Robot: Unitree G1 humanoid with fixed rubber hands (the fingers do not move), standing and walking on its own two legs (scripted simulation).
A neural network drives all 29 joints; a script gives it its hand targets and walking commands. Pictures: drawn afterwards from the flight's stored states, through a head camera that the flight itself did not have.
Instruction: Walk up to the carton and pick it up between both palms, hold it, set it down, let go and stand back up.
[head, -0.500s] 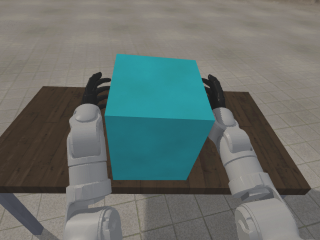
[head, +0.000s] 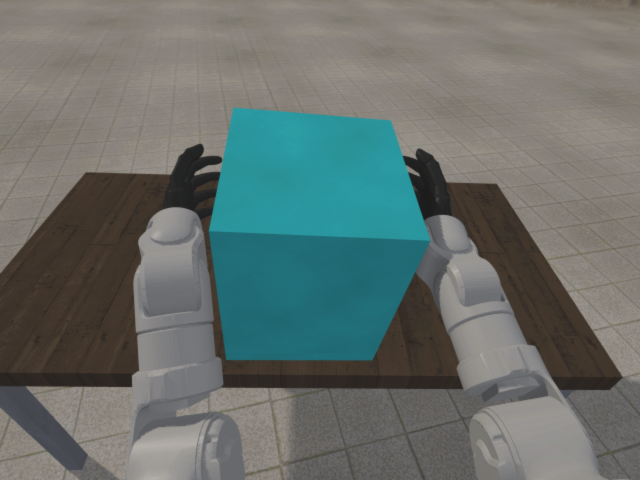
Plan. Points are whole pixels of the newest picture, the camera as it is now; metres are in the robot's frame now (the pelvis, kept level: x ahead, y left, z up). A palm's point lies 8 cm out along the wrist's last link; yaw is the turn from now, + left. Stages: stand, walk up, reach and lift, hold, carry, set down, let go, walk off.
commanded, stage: hold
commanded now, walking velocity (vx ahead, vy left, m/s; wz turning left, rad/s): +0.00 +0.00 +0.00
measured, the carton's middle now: (307, 242) +0.38 +0.01 +0.14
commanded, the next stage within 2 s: set down in 0.22 s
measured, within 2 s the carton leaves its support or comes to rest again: neither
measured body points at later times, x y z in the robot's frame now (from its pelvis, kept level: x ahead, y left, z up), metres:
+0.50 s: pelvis +0.00 +0.00 +0.00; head -0.05 +0.03 +0.45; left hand +0.38 +0.16 +0.21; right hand +0.38 -0.14 +0.20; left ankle +0.03 +0.13 -0.75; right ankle +0.01 -0.11 -0.75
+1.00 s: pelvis +0.03 +0.00 +0.00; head +0.01 +0.04 +0.45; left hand +0.40 +0.15 +0.15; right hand +0.40 -0.15 +0.14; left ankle +0.03 +0.13 -0.75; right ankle +0.01 -0.11 -0.75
